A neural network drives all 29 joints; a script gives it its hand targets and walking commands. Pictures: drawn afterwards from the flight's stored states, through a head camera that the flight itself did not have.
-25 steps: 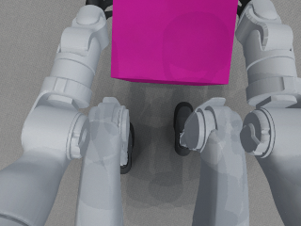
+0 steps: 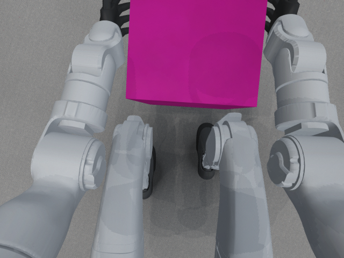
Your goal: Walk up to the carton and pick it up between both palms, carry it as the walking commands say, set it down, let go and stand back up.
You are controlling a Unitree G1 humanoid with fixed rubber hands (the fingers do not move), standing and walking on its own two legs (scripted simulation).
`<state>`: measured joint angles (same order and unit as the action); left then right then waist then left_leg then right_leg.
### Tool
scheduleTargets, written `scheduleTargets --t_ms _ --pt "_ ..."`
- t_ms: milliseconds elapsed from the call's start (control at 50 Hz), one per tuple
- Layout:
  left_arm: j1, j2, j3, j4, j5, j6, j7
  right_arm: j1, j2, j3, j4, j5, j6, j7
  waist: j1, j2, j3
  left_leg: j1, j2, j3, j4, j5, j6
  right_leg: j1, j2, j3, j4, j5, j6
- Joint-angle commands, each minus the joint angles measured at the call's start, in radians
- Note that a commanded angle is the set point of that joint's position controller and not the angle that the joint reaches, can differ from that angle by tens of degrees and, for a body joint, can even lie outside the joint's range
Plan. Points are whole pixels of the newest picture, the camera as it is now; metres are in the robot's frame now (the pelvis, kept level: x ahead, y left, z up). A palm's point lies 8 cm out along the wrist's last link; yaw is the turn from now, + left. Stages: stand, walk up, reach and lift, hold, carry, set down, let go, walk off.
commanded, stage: reach and lift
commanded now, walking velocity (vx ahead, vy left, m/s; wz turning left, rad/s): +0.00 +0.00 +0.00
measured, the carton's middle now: (191, 58) +0.49 -0.02 -0.15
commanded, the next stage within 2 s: none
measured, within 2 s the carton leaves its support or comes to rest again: neither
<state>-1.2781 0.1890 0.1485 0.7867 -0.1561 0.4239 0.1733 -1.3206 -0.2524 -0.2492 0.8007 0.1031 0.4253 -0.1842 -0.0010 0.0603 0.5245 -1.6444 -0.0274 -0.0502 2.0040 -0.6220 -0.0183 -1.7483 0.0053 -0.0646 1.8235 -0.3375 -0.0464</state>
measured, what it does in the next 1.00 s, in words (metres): rises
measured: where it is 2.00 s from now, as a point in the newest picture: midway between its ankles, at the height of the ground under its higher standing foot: (175, 171)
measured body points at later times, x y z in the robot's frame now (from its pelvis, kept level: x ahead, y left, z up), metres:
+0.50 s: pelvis +0.00 +0.00 +0.06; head +0.28 -0.01 +0.41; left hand +0.52 +0.14 -0.01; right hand +0.53 -0.16 +0.00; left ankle +0.13 +0.12 -0.43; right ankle +0.21 -0.10 -0.43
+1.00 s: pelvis +0.01 +0.00 +0.13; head +0.26 -0.01 +0.50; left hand +0.50 +0.15 +0.07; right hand +0.52 -0.16 +0.08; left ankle +0.13 +0.12 -0.43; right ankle +0.21 -0.10 -0.43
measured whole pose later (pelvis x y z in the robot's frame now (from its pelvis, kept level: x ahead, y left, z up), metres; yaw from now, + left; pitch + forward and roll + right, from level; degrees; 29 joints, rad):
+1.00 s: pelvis +0.01 +0.00 +0.13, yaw +1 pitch +5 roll -1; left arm -1.06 0.14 0.15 0.72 -0.11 0.44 0.15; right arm -1.10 -0.17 -0.24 0.73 0.06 0.42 -0.19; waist 0.00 0.05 0.52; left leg -1.11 -0.03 -0.07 1.59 -0.57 -0.02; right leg -1.20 0.02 -0.06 1.44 -0.34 -0.04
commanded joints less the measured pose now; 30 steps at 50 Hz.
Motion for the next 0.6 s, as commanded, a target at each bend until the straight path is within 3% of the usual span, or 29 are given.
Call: scheduleTargets --t_ms 0,20,40,60,80,100,120,140,160,180,200,220,240,260,280,300,320,340,360,380,400,420,440,460,480,500,520,540,580 --pt "-0.869 -1.254 -0.394 -0.453 -0.065 -0.043 -0.311 -0.747 1.291 0.485 -0.306 0.106 -0.005 0.332 -0.067 -0.090 -2.418 0.354 -0.140 0.058 -0.414 0.125 0.042 1.017 0.137 0.081 -0.185 0.028 0.030" --pt "-0.831 -1.258 -0.366 -0.431 -0.051 -0.039 -0.316 -0.776 1.287 0.496 -0.326 0.130 -0.011 0.333 -0.037 -0.060 -2.412 0.374 -0.141 0.070 -0.415 0.107 0.046 1.029 0.134 0.102 -0.203 -0.024 0.035" --pt "-0.887 -1.239 -0.381 -0.490 -0.061 -0.044 -0.313 -0.723 1.308 0.490 -0.294 0.118 -0.003 0.339 -0.039 -0.058 -2.436 0.415 -0.141 0.072 -0.421 0.106 0.036 1.016 0.138 0.092 -0.209 -0.020 0.026" --pt "-0.901 -1.236 -0.381 -0.483 -0.072 -0.051 -0.316 -0.753 1.321 0.496 -0.311 0.122 -0.005 0.339 -0.055 -0.095 -2.406 0.387 -0.139 0.064 -0.429 0.085 0.046 1.052 0.144 0.089 -0.217 -0.026 0.033" --pt "-0.898 -1.214 -0.389 -0.569 -0.071 -0.051 -0.315 -0.753 1.339 0.538 -0.365 0.152 -0.002 0.335 -0.006 -0.083 -2.526 0.441 -0.153 0.085 -0.432 0.138 0.043 1.138 0.140 0.105 -0.229 0.015 0.043" --pt "-0.876 -1.246 -0.417 -0.552 -0.077 -0.045 -0.309 -0.749 1.320 0.530 -0.380 0.153 0.001 0.332 -0.038 -0.063 -2.540 0.500 -0.146 0.057 -0.454 0.190 0.044 1.128 0.144 0.103 -0.231 0.066 0.036" --pt "-0.930 -1.222 -0.411 -0.562 -0.086 -0.043 -0.304 -0.765 1.302 0.525 -0.360 0.151 0.004 0.335 -0.039 -0.050 -2.500 0.461 -0.154 0.057 -0.455 0.151 0.041 1.094 0.144 0.110 -0.234 0.017 0.030" --pt "-0.939 -1.209 -0.424 -0.573 -0.071 -0.045 -0.299 -0.724 1.307 0.532 -0.350 0.144 0.006 0.337 -0.022 -0.046 -2.525 0.507 -0.148 0.069 -0.466 0.176 0.035 1.127 0.145 0.095 -0.236 0.087 0.024" --pt "-0.900 -1.239 -0.424 -0.543 -0.083 -0.037 -0.301 -0.717 1.302 0.541 -0.348 0.143 0.007 0.329 -0.040 -0.044 -2.511 0.464 -0.149 0.069 -0.451 0.167 0.033 1.135 0.141 0.124 -0.251 0.042 0.027" --pt "-0.926 -1.206 -0.418 -0.547 -0.080 -0.046 -0.302 -0.711 1.296 0.506 -0.334 0.122 0.008 0.333 -0.055 -0.069 -2.450 0.458 -0.142 0.060 -0.486 0.148 0.037 1.112 0.153 0.074 -0.242 0.073 0.030" --pt "-0.893 -1.219 -0.407 -0.519 -0.071 -0.045 -0.310 -0.731 1.313 0.522 -0.345 0.131 0.002 0.330 -0.030 -0.065 -2.449 0.449 -0.143 0.078 -0.480 0.126 0.040 1.137 0.143 0.112 -0.273 0.004 0.038" --pt "-0.875 -1.213 -0.391 -0.460 -0.064 -0.048 -0.313 -0.726 1.283 0.491 -0.306 0.114 -0.003 0.329 -0.044 -0.066 -2.344 0.418 -0.140 0.083 -0.484 0.096 0.039 1.078 0.143 0.090 -0.277 -0.014 0.029" --pt "-0.846 -1.238 -0.418 -0.508 -0.051 -0.041 -0.310 -0.687 1.334 0.516 -0.356 0.111 -0.002 0.331 -0.044 -0.064 -2.461 0.507 -0.145 0.065 -0.505 0.146 0.037 1.162 0.144 0.108 -0.294 0.031 0.032" --pt "-0.876 -1.214 -0.394 -0.512 -0.057 -0.047 -0.314 -0.740 1.295 0.509 -0.356 0.110 -0.006 0.331 -0.060 -0.079 -2.399 0.450 -0.143 0.057 -0.493 0.106 0.042 1.119 0.139 0.108 -0.292 -0.014 0.027" --pt "-0.900 -1.227 -0.403 -0.575 -0.082 -0.055 -0.312 -0.687 1.330 0.527 -0.329 0.122 0.011 0.333 -0.033 -0.074 -2.487 0.515 -0.145 0.059 -0.514 0.162 0.039 1.206 0.142 0.123 -0.308 0.026 0.033" --pt "-0.865 -1.215 -0.397 -0.476 -0.063 -0.045 -0.316 -0.704 1.310 0.505 -0.300 0.115 0.005 0.330 -0.038 -0.055 -2.371 0.451 -0.144 0.062 -0.518 0.101 0.040 1.131 0.138 0.124 -0.312 -0.020 0.031" --pt "-0.837 -1.247 -0.407 -0.467 -0.054 -0.040 -0.317 -0.648 1.350 0.509 -0.270 0.107 0.011 0.329 -0.036 -0.093 -2.399 0.489 -0.139 0.065 -0.527 0.135 0.036 1.167 0.137 0.118 -0.331 0.004 0.035" --pt "-0.811 -1.244 -0.412 -0.470 -0.047 -0.038 -0.318 -0.693 1.318 0.518 -0.318 0.108 0.002 0.338 -0.020 -0.058 -2.418 0.499 -0.133 0.053 -0.539 0.141 0.038 1.143 0.143 0.109 -0.308 0.018 0.032" --pt "-0.775 -1.260 -0.399 -0.445 -0.043 -0.043 -0.314 -0.681 1.341 0.512 -0.321 0.112 -0.003 0.340 -0.018 -0.077 -2.404 0.531 -0.134 0.045 -0.553 0.140 0.044 1.165 0.147 0.103 -0.322 0.018 0.033" --pt "-0.838 -1.251 -0.391 -0.460 -0.048 -0.039 -0.321 -0.688 1.286 0.494 -0.303 0.095 -0.003 0.341 -0.046 -0.046 -2.377 0.487 -0.139 0.061 -0.543 0.124 0.030 1.124 0.140 0.096 -0.323 0.021 0.024" --pt "-0.813 -1.261 -0.413 -0.492 -0.063 -0.042 -0.321 -0.689 1.334 0.533 -0.347 0.128 -0.001 0.337 -0.024 -0.034 -2.473 0.597 -0.140 0.054 -0.571 0.154 0.036 1.227 0.140 0.122 -0.354 0.023 0.032" --pt "-0.865 -1.230 -0.424 -0.554 -0.076 -0.046 -0.321 -0.695 1.336 0.560 -0.375 0.140 0.004 0.334 -0.017 -0.059 -2.473 0.538 -0.144 0.051 -0.558 0.155 0.040 1.252 0.137 0.146 -0.360 0.022 0.031" --pt "-0.892 -1.245 -0.427 -0.603 -0.083 -0.048 -0.317 -0.679 1.370 0.549 -0.378 0.146 0.012 0.333 -0.027 -0.070 -2.541 0.636 -0.146 0.038 -0.589 0.194 0.038 1.288 0.139 0.136 -0.367 0.049 0.040" --pt "-0.884 -1.249 -0.461 -0.657 -0.103 -0.039 -0.309 -0.676 1.332 0.566 -0.420 0.142 0.015 0.329 -0.063 -0.064 -2.593 0.650 -0.145 0.031 -0.570 0.226 0.034 1.280 0.144 0.127 -0.354 0.098 0.030" --pt "-0.846 -1.240 -0.442 -0.547 -0.086 -0.028 -0.313 -0.646 1.331 0.548 -0.374 0.136 0.018 0.321 -0.030 -0.033 -2.469 0.596 -0.149 0.052 -0.591 0.202 0.036 1.292 0.146 0.125 -0.371 0.113 0.030" --pt "-0.806 -1.270 -0.463 -0.511 -0.084 -0.027 -0.309 -0.666 1.308 0.545 -0.392 0.134 0.010 0.324 -0.055 -0.035 -2.472 0.624 -0.141 0.033 -0.614 0.199 0.031 1.282 0.148 0.112 -0.368 0.118 0.029" --pt "-0.809 -1.253 -0.422 -0.467 -0.068 -0.035 -0.315 -0.675 1.318 0.533 -0.344 0.118 0.005 0.324 -0.039 -0.053 -2.358 0.574 -0.142 0.049 -0.612 0.148 0.031 1.242 0.140 0.126 -0.389 0.044 0.030" --pt "-0.796 -1.271 -0.447 -0.505 -0.053 -0.033 -0.313 -0.650 1.333 0.534 -0.362 0.120 0.002 0.332 -0.018 -0.027 -2.423 0.629 -0.134 0.033 -0.643 0.156 0.036 1.260 0.140 0.137 -0.404 0.043 0.023" --pt "-0.837 -1.236 -0.448 -0.552 -0.070 -0.040 -0.312 -0.650 1.319 0.539 -0.360 0.135 0.006 0.335 -0.007 -0.017 -2.440 0.676 -0.134 0.039 -0.649 0.208 0.028 1.278 0.138 0.131 -0.412 0.103 0.017"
